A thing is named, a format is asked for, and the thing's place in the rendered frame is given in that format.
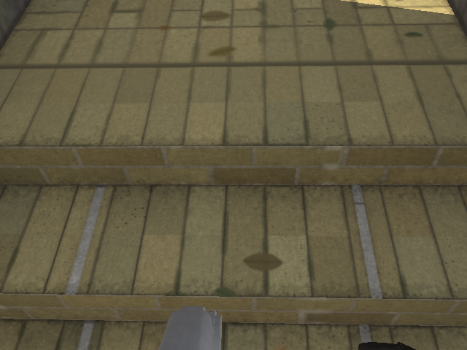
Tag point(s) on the left robot thigh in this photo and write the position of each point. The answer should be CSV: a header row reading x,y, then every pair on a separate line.
x,y
192,328

